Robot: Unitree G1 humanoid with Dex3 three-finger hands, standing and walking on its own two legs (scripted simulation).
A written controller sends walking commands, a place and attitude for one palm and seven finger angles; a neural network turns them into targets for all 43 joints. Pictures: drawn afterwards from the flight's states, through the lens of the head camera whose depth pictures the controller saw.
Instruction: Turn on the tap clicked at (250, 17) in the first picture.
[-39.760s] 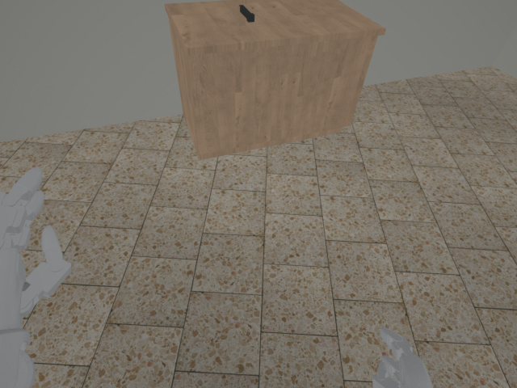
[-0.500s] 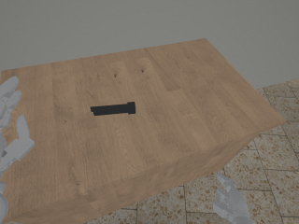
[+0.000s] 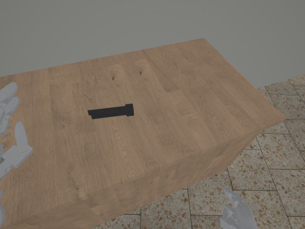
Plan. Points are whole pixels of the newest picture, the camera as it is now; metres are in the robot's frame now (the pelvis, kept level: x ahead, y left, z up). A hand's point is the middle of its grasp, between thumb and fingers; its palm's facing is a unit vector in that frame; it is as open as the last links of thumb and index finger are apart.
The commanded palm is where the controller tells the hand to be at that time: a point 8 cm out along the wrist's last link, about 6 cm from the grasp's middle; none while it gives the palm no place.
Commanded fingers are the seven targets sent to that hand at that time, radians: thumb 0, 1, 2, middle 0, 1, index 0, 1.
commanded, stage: shuffle to correct the standing spot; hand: left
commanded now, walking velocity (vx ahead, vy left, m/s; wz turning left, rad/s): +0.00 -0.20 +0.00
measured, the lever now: (129, 110) +0.46 +0.10 +0.01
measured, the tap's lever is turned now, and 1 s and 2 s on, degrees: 79 79 79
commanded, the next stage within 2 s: none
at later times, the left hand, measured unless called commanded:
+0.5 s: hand (33, 151) +0.22 +0.23 +0.17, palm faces +0.32 -0.86 -0.40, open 7.5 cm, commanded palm +0.16 +0.27 +0.18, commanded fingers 0.00 0.90 0.90 -0.20 -0.30 -0.20 -0.30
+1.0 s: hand (33, 152) +0.22 +0.23 +0.16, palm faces +0.32 -0.86 -0.40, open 7.5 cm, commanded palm +0.16 +0.27 +0.18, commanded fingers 0.00 0.90 0.90 -0.20 -0.30 -0.20 -0.30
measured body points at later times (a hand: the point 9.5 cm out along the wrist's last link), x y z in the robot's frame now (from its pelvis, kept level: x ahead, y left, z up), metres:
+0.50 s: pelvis +0.00 -0.01 +0.00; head +0.03 +0.00 +0.45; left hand +0.20 +0.28 +0.19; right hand +0.18 -0.23 -0.08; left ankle +0.01 +0.16 -0.74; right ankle +0.03 -0.06 -0.74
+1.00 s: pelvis +0.00 -0.01 +0.00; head +0.03 +0.00 +0.45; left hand +0.20 +0.28 +0.18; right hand +0.17 -0.24 -0.08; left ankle +0.01 +0.16 -0.74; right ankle +0.03 -0.06 -0.74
